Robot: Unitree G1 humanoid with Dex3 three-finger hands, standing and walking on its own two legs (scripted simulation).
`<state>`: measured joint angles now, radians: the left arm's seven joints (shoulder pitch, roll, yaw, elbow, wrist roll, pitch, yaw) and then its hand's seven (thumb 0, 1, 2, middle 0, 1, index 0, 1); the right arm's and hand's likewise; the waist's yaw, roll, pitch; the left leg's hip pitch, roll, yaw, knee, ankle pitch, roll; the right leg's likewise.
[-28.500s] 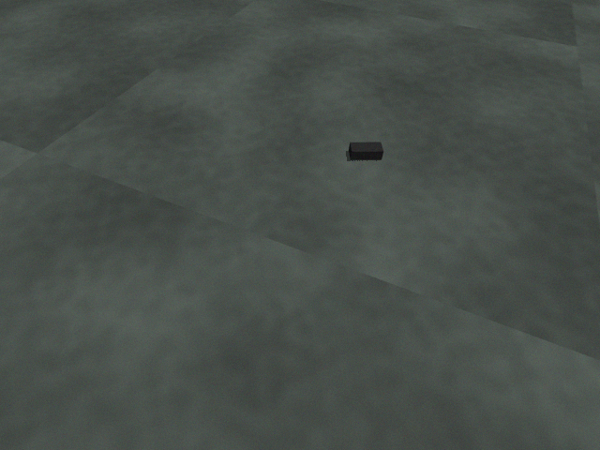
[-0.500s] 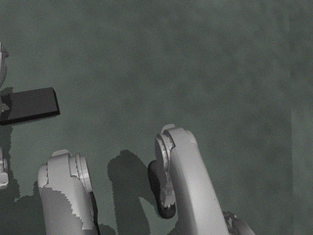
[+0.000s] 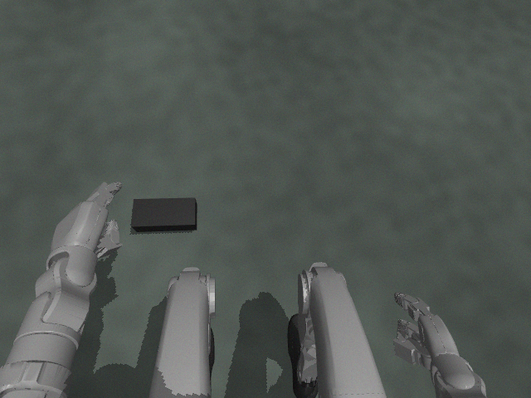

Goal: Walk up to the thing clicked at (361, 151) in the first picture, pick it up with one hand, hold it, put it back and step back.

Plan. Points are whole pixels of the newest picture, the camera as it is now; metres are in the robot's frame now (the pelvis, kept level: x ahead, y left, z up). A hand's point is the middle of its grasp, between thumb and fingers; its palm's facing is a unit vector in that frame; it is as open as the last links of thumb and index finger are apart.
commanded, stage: home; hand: left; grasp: from above
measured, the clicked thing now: (165, 214) +0.50 +0.23 -0.46
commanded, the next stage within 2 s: none
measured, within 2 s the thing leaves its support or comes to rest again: neither
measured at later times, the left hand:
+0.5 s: hand (78, 280) +0.26 +0.19 +0.11, palm faces +0.09 -0.96 -0.26, open 7.4 cm
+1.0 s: hand (33, 312) +0.23 +0.18 +0.18, palm faces +0.12 -0.97 -0.19, open 7.4 cm
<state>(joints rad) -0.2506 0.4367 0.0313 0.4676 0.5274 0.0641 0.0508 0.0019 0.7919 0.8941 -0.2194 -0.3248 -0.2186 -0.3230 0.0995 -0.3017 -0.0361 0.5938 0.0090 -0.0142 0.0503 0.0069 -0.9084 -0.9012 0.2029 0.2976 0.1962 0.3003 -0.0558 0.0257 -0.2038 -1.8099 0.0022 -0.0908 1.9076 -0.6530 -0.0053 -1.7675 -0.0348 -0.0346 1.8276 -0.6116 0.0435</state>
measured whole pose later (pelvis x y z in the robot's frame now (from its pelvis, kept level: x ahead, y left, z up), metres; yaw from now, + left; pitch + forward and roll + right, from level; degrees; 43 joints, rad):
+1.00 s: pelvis +0.08 -0.01 +0.22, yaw +4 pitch +10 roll -3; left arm 0.49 0.22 0.04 -0.12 -0.05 0.46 0.01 0.01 0.90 0.90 -0.20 -0.30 -0.20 -0.30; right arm 0.27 -0.22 0.04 0.52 0.01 -0.25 -0.18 0.01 -0.90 -0.90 0.21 0.30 0.20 0.30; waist -0.03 0.04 -0.17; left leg -0.69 0.03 -0.07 1.01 -0.49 -0.01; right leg -0.65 -0.02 -0.06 0.93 -0.45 0.03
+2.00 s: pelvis +0.08 -0.01 +0.22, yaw +3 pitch +9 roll -3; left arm 0.49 0.22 0.03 -0.13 -0.05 0.46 0.02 0.01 0.90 0.90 -0.20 -0.30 -0.20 -0.30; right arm 0.29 -0.22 0.04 0.55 0.01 -0.26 -0.19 0.01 -0.90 -0.90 0.21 0.30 0.20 0.30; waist -0.03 0.04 -0.16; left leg -0.68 0.03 -0.06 1.02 -0.49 -0.01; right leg -0.65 -0.02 -0.05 0.94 -0.45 0.03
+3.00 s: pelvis +0.07 +0.00 +0.24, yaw +3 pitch +3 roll +0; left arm 0.24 0.28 0.02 0.44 0.05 0.12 0.03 0.01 0.90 0.90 -0.21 -0.30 -0.21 -0.30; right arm 0.18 -0.27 0.00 0.78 -0.07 -0.07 -0.04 0.01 -0.90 -0.90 0.21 0.30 0.20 0.30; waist 0.03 -0.01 0.00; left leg -0.48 0.00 -0.02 0.88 -0.44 0.00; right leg -0.48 -0.06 -0.01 0.87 -0.43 0.03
